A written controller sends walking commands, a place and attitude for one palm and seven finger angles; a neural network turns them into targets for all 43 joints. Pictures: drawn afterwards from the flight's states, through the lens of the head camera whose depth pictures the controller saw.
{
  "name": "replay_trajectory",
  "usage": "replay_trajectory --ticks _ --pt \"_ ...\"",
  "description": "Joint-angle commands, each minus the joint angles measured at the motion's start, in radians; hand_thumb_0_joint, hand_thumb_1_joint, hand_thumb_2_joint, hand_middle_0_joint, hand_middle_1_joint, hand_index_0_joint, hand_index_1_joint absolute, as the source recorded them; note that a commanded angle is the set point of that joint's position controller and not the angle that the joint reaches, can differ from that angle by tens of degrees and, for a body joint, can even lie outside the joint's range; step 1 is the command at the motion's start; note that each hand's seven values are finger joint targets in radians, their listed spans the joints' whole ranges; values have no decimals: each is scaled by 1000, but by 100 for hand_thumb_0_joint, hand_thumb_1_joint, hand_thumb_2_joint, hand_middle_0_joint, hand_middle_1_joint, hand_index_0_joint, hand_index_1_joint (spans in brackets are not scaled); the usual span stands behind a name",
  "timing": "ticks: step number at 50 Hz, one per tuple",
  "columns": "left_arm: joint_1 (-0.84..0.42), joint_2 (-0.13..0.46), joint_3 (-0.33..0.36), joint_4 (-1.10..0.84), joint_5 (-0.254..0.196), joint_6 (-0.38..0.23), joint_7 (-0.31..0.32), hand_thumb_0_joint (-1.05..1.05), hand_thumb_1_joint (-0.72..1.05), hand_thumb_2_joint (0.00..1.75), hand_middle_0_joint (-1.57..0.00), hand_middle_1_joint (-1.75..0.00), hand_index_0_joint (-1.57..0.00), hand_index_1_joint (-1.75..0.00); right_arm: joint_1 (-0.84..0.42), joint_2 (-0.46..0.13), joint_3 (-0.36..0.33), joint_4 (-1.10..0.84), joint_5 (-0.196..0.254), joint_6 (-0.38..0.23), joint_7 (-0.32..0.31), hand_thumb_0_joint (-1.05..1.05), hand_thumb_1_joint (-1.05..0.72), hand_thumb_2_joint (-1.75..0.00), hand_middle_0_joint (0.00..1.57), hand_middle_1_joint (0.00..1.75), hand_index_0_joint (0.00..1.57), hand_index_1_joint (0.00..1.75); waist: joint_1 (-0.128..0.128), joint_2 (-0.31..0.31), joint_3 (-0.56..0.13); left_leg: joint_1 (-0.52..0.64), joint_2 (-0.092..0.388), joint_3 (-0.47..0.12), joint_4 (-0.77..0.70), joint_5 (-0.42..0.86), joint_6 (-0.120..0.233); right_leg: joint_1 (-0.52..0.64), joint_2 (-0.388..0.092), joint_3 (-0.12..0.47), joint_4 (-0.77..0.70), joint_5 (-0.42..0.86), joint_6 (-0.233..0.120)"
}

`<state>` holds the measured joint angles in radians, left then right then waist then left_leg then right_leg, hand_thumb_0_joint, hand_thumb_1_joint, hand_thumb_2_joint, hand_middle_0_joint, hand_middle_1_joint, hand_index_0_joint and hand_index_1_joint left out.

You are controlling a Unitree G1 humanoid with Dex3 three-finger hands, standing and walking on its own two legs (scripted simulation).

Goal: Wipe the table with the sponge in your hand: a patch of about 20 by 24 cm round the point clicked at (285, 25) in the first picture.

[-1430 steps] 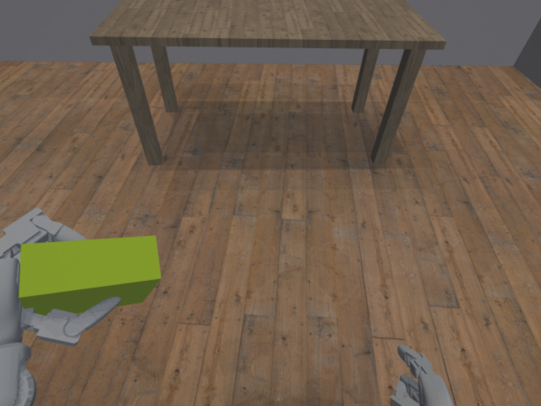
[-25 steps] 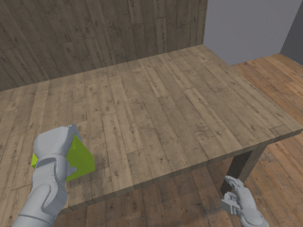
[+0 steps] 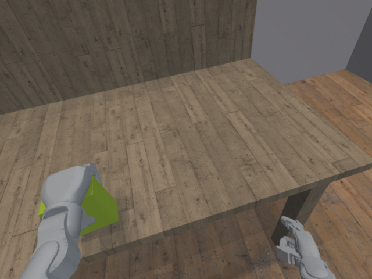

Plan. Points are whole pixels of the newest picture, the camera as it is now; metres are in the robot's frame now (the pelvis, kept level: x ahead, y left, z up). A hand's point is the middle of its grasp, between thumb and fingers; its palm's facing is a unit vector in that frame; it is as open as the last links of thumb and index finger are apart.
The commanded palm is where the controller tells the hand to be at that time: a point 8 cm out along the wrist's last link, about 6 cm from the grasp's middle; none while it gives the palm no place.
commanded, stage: move the sponge above the wiping area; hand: left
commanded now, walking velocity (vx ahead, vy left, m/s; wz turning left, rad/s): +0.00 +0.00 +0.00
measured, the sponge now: (87, 212) +0.23 +0.28 +0.02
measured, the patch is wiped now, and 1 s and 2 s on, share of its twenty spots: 0.00 0.00 0.00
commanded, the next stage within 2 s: none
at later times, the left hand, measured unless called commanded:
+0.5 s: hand (84, 205) +0.23 +0.26 +0.06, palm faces -0.04 -0.13 -0.99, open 9.4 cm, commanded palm +0.21 +0.26 +0.14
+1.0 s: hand (89, 201) +0.24 +0.26 +0.07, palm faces -0.01 -0.12 -0.99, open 9.4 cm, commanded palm +0.21 +0.27 +0.15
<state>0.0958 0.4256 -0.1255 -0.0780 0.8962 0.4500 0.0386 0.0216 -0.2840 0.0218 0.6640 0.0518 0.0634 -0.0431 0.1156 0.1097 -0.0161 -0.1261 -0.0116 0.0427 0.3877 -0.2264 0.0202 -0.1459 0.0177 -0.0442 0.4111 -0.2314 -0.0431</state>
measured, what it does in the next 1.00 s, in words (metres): stands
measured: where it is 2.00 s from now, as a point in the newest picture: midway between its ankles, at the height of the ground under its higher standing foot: outside the picture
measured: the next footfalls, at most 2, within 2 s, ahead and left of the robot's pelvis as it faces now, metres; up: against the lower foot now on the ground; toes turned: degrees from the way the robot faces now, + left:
none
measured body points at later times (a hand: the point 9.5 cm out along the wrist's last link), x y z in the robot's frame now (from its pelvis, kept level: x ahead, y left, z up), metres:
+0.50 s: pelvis -0.02 -0.01 +0.00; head -0.03 -0.05 +0.45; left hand +0.22 +0.27 +0.12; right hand +0.23 -0.21 -0.08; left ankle -0.01 +0.11 -0.74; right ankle +0.00 -0.09 -0.74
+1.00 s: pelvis -0.01 +0.00 +0.00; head -0.02 -0.04 +0.45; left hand +0.23 +0.26 +0.12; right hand +0.23 -0.21 -0.08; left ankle -0.01 +0.11 -0.74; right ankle +0.00 -0.09 -0.74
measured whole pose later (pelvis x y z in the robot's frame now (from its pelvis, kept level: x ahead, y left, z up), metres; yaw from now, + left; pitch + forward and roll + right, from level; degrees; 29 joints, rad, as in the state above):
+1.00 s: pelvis -0.01 +0.00 +0.00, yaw +0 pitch -3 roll +0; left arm 0.06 0.42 -0.15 -0.03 0.92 0.36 0.05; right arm 0.03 -0.27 0.02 0.68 0.04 0.04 -0.06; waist 0.12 0.10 0.00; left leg -0.12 -0.01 0.05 0.38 -0.21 0.02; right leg -0.14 0.02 -0.04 0.40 -0.21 -0.05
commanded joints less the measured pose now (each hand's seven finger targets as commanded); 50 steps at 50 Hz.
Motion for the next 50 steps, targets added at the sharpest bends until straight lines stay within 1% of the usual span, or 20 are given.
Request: replay_trajectory --ticks 1,5,6,9,10,11,16,19,20,24,25,26,29,30,32,38,41,45,46,50 --pt "-290 206 111 -243 57 -40 43 0 10 130 -120 -160 -120 -160 -224 -73 -20 -181 -6 -63 -10 0 -90 -90 20 30 20 30 1 -73 -196 53 -17 -93 -16 262 30 68 -2 129 -56 222 -36" --pt "-336 267 166 -251 76 -64 76 0 10 130 -120 -160 -120 -160 -242 -71 -20 -166 -11 -69 -13 0 -90 -90 20 30 20 30 15 -31 -205 80 -16 -109 -28 252 21 61 9 169 -72 189 -50" --pt "-327 220 134 -240 72 -62 82 0 10 130 -120 -160 -120 -160 -224 -65 -22 -167 -9 -72 -13 0 -90 -90 20 30 20 30 8 -33 -222 72 -16 -91 -22 266 25 80 4 137 -61 213 -45" --pt "-266 214 142 -204 62 -40 84 0 10 130 -120 -160 -120 -160 -232 -70 -25 -156 -8 -61 -4 0 -90 -90 20 30 20 30 15 -52 -202 59 -14 -95 -30 287 15 90 -3 143 -65 247 -42" --pt "-250 272 200 -192 59 -21 87 0 10 130 -120 -160 -120 -160 -253 -77 -21 -152 -5 -58 -1 0 -90 -90 20 30 20 30 25 -50 -179 53 -17 -102 -40 263 13 88 5 175 -73 212 -52" --pt "-265 186 119 -197 56 -4 75 0 10 130 -120 -160 -120 -160 -262 -69 -16 -165 -2 -55 1 0 -90 -90 20 30 20 30 16 -52 -187 46 -17 -87 -37 259 17 90 -2 138 -66 217 -43" --pt "-226 180 98 -138 33 58 25 0 10 130 -120 -160 -120 -160 -281 -81 -8 -169 8 -35 3 0 -90 -90 20 30 20 30 5 -118 -119 9 -21 -88 -45 187 21 61 -4 143 -86 136 -33" --pt "-333 176 62 -138 41 32 4 0 10 130 -120 -160 -120 -160 -264 -81 -10 -166 8 -40 -8 0 -90 -90 20 30 20 30 -20 -122 -110 15 -23 -88 -43 144 30 28 -7 149 -104 81 -24" --pt "-357 241 116 -173 46 10 9 0 10 130 -120 -160 -120 -160 -268 -82 -9 -169 6 -48 -12 0 -90 -90 20 30 20 30 -13 -96 -131 33 -25 -93 -41 129 30 27 2 179 -110 45 -34" --pt "-388 270 155 -168 61 -84 35 0 10 130 -120 -160 -120 -160 -226 -73 -17 -153 -7 -70 -29 0 -90 -90 20 30 20 30 -3 -72 -199 53 -29 -89 -30 165 31 65 -3 160 -98 96 -32" --pt "-407 334 210 -190 70 -100 52 0 10 130 -120 -160 -120 -160 -233 -77 -18 -150 -10 -76 -32 0 -90 -90 20 30 20 30 6 -40 -199 63 -29 -96 -34 151 29 62 7 197 -108 72 -42" --pt "-417 272 165 -185 74 -108 61 0 10 130 -120 -160 -120 -160 -231 -64 -14 -157 -9 -84 -34 0 -90 -90 20 30 20 30 6 -28 -209 60 -31 -88 -31 166 30 71 1 164 -100 89 -40" --pt "-393 266 179 -125 60 -110 88 0 10 130 -120 -160 -120 -160 -216 -74 -26 -134 -5 -86 -30 0 -90 -90 20 30 20 30 2 -10 -175 51 -21 -91 -42 178 19 52 0 159 -104 108 -42" --pt "-377 309 226 -123 54 -99 96 0 10 130 -120 -160 -120 -160 -227 -79 -26 -135 -3 -88 -28 0 -90 -90 20 30 20 30 12 -14 -164 51 -22 -96 -50 168 18 56 6 185 -109 87 -50" --pt "-324 250 183 -111 36 -69 91 0 10 130 -120 -160 -120 -160 -237 -74 -27 -143 2 -87 -22 0 -90 -90 20 30 20 30 16 -32 -169 38 -21 -87 -45 192 18 74 -6 157 -95 126 -41" --pt "-253 199 118 -67 6 17 20 0 10 130 -120 -160 -120 -160 -260 -95 -21 -158 13 -63 -8 0 -90 -90 20 30 20 30 3 -139 -125 -3 -21 -89 -46 172 22 65 -14 148 -92 136 -25" --pt "-295 169 73 -154 15 -9 2 0 10 130 -120 -160 -120 -160 -257 -86 -17 -183 9 -70 -8 0 -90 -90 20 30 20 30 -3 -102 -154 19 -22 -93 -40 168 31 57 -8 136 -83 119 -27" --pt "-375 281 166 -241 52 -92 38 0 10 130 -120 -160 -120 -160 -227 -80 -24 -168 -8 -84 -18 0 -90 -90 20 30 20 30 2 -61 -205 65 -18 -106 -31 190 31 61 6 171 -85 132 -37" --pt "-393 264 157 -232 66 -104 54 0 10 130 -120 -160 -120 -160 -212 -71 -24 -172 -10 -90 -23 0 -90 -90 20 30 20 30 7 -62 -226 62 -21 -100 -26 204 33 76 2 148 -77 145 -36" --pt "-371 353 266 -191 81 -106 116 0 10 130 -120 -160 -120 -160 -222 -83 -30 -137 -11 -84 -23 0 -90 -90 20 30 20 30 27 -23 -210 67 -19 -107 -37 231 18 82 10 188 -85 172 -54"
